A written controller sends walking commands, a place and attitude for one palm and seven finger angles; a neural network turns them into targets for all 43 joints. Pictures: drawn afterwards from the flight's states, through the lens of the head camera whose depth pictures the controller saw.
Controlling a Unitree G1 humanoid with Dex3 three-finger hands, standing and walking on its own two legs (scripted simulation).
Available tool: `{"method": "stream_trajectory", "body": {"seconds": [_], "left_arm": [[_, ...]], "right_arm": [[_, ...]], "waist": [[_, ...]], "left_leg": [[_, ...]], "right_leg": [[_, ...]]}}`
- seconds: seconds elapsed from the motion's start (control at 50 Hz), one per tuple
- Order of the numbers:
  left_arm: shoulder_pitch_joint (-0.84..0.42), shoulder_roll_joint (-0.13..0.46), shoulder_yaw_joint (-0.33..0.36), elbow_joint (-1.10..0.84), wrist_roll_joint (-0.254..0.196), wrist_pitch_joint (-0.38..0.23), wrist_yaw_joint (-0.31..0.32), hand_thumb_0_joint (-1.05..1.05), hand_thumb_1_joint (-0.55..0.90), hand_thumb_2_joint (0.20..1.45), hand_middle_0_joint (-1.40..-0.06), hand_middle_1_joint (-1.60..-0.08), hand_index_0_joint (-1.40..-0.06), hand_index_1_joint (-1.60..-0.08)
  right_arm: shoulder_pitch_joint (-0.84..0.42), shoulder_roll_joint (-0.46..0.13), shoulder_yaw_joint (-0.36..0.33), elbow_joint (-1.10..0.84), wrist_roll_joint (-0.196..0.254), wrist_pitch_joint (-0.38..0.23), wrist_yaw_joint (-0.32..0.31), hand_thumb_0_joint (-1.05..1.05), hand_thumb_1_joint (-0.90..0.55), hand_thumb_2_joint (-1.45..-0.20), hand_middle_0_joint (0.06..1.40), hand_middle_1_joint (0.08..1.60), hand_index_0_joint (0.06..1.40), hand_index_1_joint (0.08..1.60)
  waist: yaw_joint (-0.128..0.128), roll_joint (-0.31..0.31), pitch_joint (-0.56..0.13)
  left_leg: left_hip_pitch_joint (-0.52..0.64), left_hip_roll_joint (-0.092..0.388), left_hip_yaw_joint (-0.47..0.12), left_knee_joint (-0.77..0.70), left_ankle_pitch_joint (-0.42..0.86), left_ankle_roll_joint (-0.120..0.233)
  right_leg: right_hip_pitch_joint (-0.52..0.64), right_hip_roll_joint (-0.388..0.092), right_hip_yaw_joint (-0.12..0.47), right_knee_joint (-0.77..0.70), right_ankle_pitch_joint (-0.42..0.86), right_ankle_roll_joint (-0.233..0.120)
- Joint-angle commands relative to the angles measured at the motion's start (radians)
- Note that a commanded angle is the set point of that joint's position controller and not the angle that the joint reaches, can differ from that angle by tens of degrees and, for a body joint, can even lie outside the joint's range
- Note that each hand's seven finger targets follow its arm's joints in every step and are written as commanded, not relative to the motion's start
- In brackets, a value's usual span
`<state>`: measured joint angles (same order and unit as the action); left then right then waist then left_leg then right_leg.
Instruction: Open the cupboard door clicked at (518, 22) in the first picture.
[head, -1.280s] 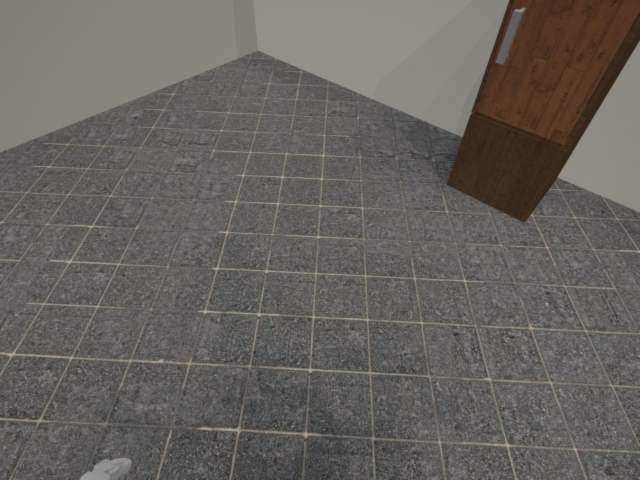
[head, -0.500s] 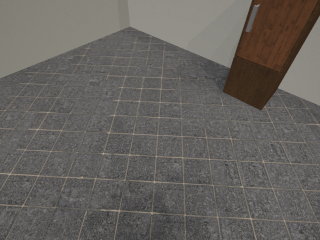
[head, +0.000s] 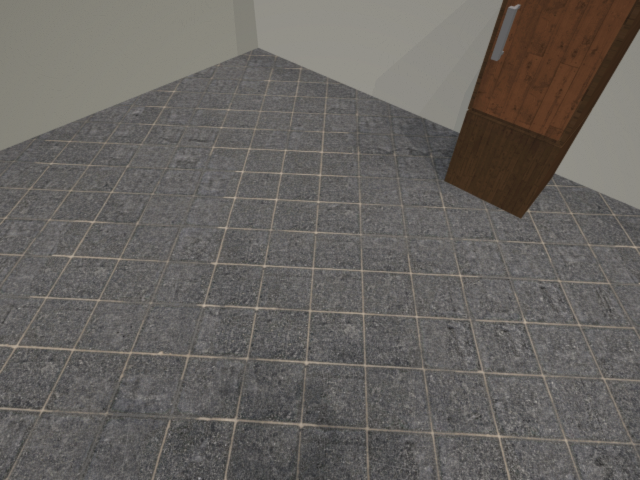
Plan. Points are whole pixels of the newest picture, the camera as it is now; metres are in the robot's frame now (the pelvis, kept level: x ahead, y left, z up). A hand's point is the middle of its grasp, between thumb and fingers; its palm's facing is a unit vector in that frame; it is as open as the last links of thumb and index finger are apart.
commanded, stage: look at it before walking up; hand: left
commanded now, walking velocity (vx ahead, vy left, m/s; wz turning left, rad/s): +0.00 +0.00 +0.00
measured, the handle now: (506, 32) +1.53 -0.58 -0.04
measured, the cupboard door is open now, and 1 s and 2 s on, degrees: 0 0 0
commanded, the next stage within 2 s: walk to a spot facing it in 0.26 s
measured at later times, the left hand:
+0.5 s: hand out of the picture +0.08 +0.24 -0.16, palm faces -0.04 -0.95 -0.31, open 7.4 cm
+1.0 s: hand out of the picture +0.06 +0.16 -0.17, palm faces -0.06 -0.99 -0.14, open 7.4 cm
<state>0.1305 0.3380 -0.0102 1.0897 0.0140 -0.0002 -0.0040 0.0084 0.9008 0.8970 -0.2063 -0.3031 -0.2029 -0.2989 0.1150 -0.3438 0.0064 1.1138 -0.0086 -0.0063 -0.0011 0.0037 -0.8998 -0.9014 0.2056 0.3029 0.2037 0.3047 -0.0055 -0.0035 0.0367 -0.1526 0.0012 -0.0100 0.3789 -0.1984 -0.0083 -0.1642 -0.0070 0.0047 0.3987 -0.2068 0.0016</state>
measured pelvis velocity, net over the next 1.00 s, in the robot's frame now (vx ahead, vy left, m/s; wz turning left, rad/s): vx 0.18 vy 0.00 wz -0.16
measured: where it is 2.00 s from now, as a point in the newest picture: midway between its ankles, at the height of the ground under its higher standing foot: (351, 359)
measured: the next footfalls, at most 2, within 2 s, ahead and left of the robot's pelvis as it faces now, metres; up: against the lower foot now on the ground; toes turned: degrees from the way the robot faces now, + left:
left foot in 1.06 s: +0.37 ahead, +0.09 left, +0.00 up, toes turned -3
right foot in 1.66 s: +0.54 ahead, -0.19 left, +0.00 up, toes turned -31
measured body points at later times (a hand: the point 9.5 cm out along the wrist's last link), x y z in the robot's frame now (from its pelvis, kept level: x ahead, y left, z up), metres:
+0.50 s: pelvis +0.02 +0.00 +0.00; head +0.02 +0.00 +0.45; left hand +0.08 +0.29 -0.14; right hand +0.09 -0.29 -0.14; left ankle +0.01 +0.13 -0.74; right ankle +0.01 -0.12 -0.74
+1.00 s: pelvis +0.18 +0.00 -0.02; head +0.22 +0.01 +0.43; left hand +0.07 +0.22 -0.16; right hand +0.27 -0.25 -0.15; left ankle +0.30 +0.09 -0.72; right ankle +0.01 -0.12 -0.74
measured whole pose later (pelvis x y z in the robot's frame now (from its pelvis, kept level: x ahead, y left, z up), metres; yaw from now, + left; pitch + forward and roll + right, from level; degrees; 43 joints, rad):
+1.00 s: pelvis +0.18 +0.00 -0.02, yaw -9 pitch +1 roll -1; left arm 0.53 0.12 0.02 1.16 0.03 -0.04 0.02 0.01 0.90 0.90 -0.21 -0.30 -0.20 -0.30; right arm 0.08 -0.19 -0.03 0.98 -0.01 -0.02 0.02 0.01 -0.90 -0.90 0.20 0.30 0.20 0.30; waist 0.05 -0.02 0.07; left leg -0.57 0.07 0.10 0.79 -0.26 -0.02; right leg 0.07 0.03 0.15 0.34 -0.42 -0.01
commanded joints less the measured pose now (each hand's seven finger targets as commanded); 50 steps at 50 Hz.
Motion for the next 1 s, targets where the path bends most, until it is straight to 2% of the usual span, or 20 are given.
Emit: {"method": "stream_trajectory", "body": {"seconds": [0.0,0.34,0.36,0.38,0.4,0.44,0.5,0.56,0.6,0.64,0.66,0.68,0.7,0.72,0.74,0.76,0.8,0.88,0.94,0.98], "left_arm": [[-0.048,0.213,0.046,-0.067,-0.002,-0.029,0.015,0.000,0.900,0.900,-0.200,-0.300,-0.200,-0.300],[-0.053,0.214,0.047,-0.064,-0.002,-0.027,0.015,0.000,0.900,0.900,-0.200,-0.300,-0.200,-0.300],[-0.021,0.144,0.033,-0.047,-0.004,-0.018,0.017,0.000,0.900,0.900,-0.200,-0.300,-0.200,-0.300],[0.018,0.088,0.021,-0.034,-0.003,-0.005,0.017,0.000,0.900,0.900,-0.200,-0.300,-0.200,-0.300],[0.042,0.085,0.021,-0.030,0.001,0.003,0.014,0.000,0.900,0.900,-0.200,-0.300,-0.200,-0.300],[0.053,0.096,0.033,-0.042,0.007,0.013,0.001,0.000,0.900,0.900,-0.200,-0.300,-0.200,-0.300],[0.087,0.094,0.046,-0.065,0.012,0.012,-0.012,0.000,0.900,0.900,-0.200,-0.300,-0.200,-0.300],[0.125,0.056,0.054,-0.084,0.010,-0.003,-0.018,0.000,0.900,0.900,-0.200,-0.300,-0.200,-0.300],[0.149,0.024,0.055,-0.094,0.008,-0.017,-0.020,0.000,0.900,0.900,-0.200,-0.300,-0.200,-0.300],[0.181,-0.004,0.058,-0.095,0.008,-0.030,-0.020,0.000,0.900,0.900,-0.200,-0.300,-0.200,-0.300],[0.242,-0.003,0.065,-0.076,0.010,-0.036,-0.018,0.000,0.900,0.900,-0.200,-0.300,-0.200,-0.300],[0.336,0.031,0.078,-0.044,0.013,-0.044,-0.009,0.000,0.900,0.900,-0.200,-0.300,-0.200,-0.300],[0.463,0.106,0.094,0.002,0.014,-0.053,0.006,0.000,0.900,0.900,-0.200,-0.300,-0.200,-0.300],[0.549,0.099,0.092,0.024,0.005,-0.058,0.020,0.000,0.900,0.900,-0.200,-0.300,-0.200,-0.300],[0.560,0.067,0.085,0.033,0.009,-0.065,0.029,0.000,0.900,0.900,-0.200,-0.300,-0.200,-0.300],[0.553,0.038,0.082,0.032,0.012,-0.065,0.037,0.000,0.900,0.900,-0.200,-0.300,-0.200,-0.300],[0.497,0.015,0.078,0.013,0.017,-0.068,0.044,0.000,0.900,0.900,-0.200,-0.300,-0.200,-0.300],[0.398,-0.019,0.065,0.000,0.016,-0.074,0.039,0.000,0.900,0.900,-0.200,-0.300,-0.200,-0.300],[0.346,-0.009,0.072,0.003,0.012,-0.077,0.038,0.000,0.900,0.900,-0.200,-0.300,-0.200,-0.300],[0.312,0.008,0.084,0.006,0.004,-0.081,0.038,0.000,0.900,0.900,-0.200,-0.300,-0.200,-0.300]], "right_arm": [[-0.051,-0.204,-0.043,-0.062,0.002,-0.027,-0.009,0.000,-0.900,-0.900,0.200,0.300,0.200,0.300],[-0.066,-0.207,-0.042,-0.064,0.002,-0.027,-0.012,0.000,-0.900,-0.900,0.200,0.300,0.200,0.300],[-0.039,-0.139,-0.025,-0.048,-0.002,-0.021,-0.010,0.000,-0.900,-0.900,0.200,0.300,0.200,0.300],[-0.006,-0.082,-0.012,-0.036,-0.007,-0.010,-0.007,0.000,-0.900,-0.900,0.200,0.300,0.200,0.300],[0.023,-0.077,-0.013,-0.034,-0.009,-0.003,-0.004,0.000,-0.900,-0.900,0.200,0.300,0.200,0.300],[0.033,-0.091,-0.024,-0.039,-0.016,0.004,-0.001,0.000,-0.900,-0.900,0.200,0.300,0.200,0.300],[0.055,-0.110,-0.040,-0.060,-0.018,0.002,-0.001,0.000,-0.900,-0.900,0.200,0.300,0.200,0.300],[0.107,-0.111,-0.053,-0.070,-0.015,-0.013,-0.005,0.000,-0.900,-0.900,0.200,0.300,0.200,0.300],[0.149,-0.119,-0.066,-0.071,-0.010,-0.024,-0.008,0.000,-0.900,-0.900,0.200,0.300,0.200,0.300],[0.160,-0.100,-0.070,-0.071,-0.008,-0.032,-0.012,0.000,-0.900,-0.900,0.200,0.300,0.200,0.300],[0.142,-0.081,-0.070,-0.080,-0.008,-0.035,-0.012,0.000,-0.900,-0.900,0.200,0.300,0.200,0.300],[0.098,-0.037,-0.065,-0.103,-0.004,-0.040,-0.012,0.000,-0.900,-0.900,0.200,0.300,0.200,0.300],[0.024,0.026,-0.050,-0.155,-0.003,-0.050,-0.006,0.000,-0.900,-0.900,0.200,0.300,0.200,0.300],[-0.061,0.016,-0.047,-0.184,-0.012,-0.057,-0.007,0.000,-0.900,-0.900,0.200,0.300,0.200,0.300],[-0.075,0.017,-0.050,-0.190,-0.014,-0.064,-0.007,0.000,-0.900,-0.900,0.200,0.300,0.200,0.300],[-0.089,0.027,-0.053,-0.188,-0.014,-0.065,-0.004,0.000,-0.900,-0.900,0.200,0.300,0.200,0.300],[-0.093,0.049,-0.056,-0.184,-0.010,-0.061,0.008,0.000,-0.900,-0.900,0.200,0.300,0.200,0.300],[-0.093,0.094,-0.053,-0.205,-0.002,-0.039,0.027,0.000,-0.900,-0.900,0.200,0.300,0.200,0.300],[-0.054,0.106,-0.053,-0.202,0.007,-0.046,0.033,0.000,-0.900,-0.900,0.200,0.300,0.200,0.300],[0.119,0.080,-0.068,-0.148,0.003,-0.056,0.017,0.000,-0.900,-0.900,0.200,0.300,0.200,0.300]], "waist": [[0.006,-0.004,-0.072],[0.007,-0.001,-0.074],[0.007,-0.005,-0.093],[0.008,-0.007,-0.074],[0.008,0.001,-0.071],[0.009,0.007,0.013],[0.011,0.017,0.092],[0.002,0.064,0.101],[0.002,0.118,0.066],[0.016,0.139,0.058],[0.046,0.088,0.039],[0.086,-0.080,0.021],[0.122,-0.322,0.025],[0.158,-0.288,0.053],[0.149,-0.230,0.058],[0.146,-0.121,0.055],[0.107,-0.044,0.046],[0.034,-0.112,0.096],[-0.004,-0.159,0.092],[-0.083,-0.139,0.007]], "left_leg": [[0.014,0.114,-0.095,-0.053,0.123,0.035],[0.041,0.118,-0.090,-0.067,0.163,0.033],[0.052,0.118,-0.075,-0.061,0.123,0.024],[0.046,0.112,-0.058,-0.052,0.017,0.014],[0.037,0.109,-0.055,-0.044,-0.094,0.016],[-0.035,0.110,-0.062,-0.067,-0.319,0.025],[-0.083,0.133,-0.082,-0.057,-0.438,0.046],[-0.047,0.189,-0.129,-0.054,-0.405,0.086],[0.018,0.251,-0.176,-0.059,-0.326,0.120],[0.026,0.261,-0.145,0.017,-0.151,0.127],[-0.039,0.221,-0.078,0.132,-0.082,0.100],[-0.217,0.128,0.046,0.347,-0.057,0.044],[-0.503,0.021,0.163,0.593,-0.260,-0.007],[-0.623,0.035,0.081,0.717,-0.395,-0.009],[-0.681,0.060,0.050,0.777,-0.360,-0.009],[-0.705,0.079,0.045,0.793,-0.326,-0.008],[-0.678,0.106,0.046,0.732,-0.307,-0.010],[-0.481,0.086,0.095,0.551,-0.126,-0.021],[-0.227,0.048,0.131,0.379,-0.011,-0.001],[-0.002,0.003,0.153,0.259,0.078,0.014]], "right_leg": [[0.017,-0.112,0.106,-0.071,0.115,-0.033],[0.037,-0.114,0.095,-0.075,0.158,-0.029],[0.040,-0.110,0.092,-0.076,0.113,-0.020],[0.013,-0.100,0.094,-0.072,-0.011,-0.013],[-0.006,-0.090,0.107,-0.069,-0.130,-0.018],[-0.079,-0.069,0.124,-0.066,-0.305,-0.032],[-0.162,-0.038,0.135,-0.016,-0.370,-0.050],[-0.215,-0.004,0.108,0.102,-0.286,-0.057],[-0.243,0.023,0.042,0.205,-0.204,-0.049],[-0.208,0.021,0.010,0.195,-0.156,-0.045],[-0.104,0.004,0.055,0.143,-0.097,-0.061],[0.076,-0.086,0.231,0.049,0.006,-0.105],[0.279,-0.267,0.530,-0.083,0.221,-0.195],[0.339,-0.320,0.621,-0.076,0.488,-0.247],[0.393,-0.306,0.579,-0.033,0.662,-0.267],[0.412,-0.294,0.520,-0.016,0.672,-0.264],[0.368,-0.266,0.440,-0.035,0.504,-0.242],[0.093,-0.190,0.304,-0.153,0.377,-0.191],[-0.039,-0.143,0.224,-0.156,0.410,-0.140],[-0.039,-0.110,0.172,0.013,0.560,-0.113]]}}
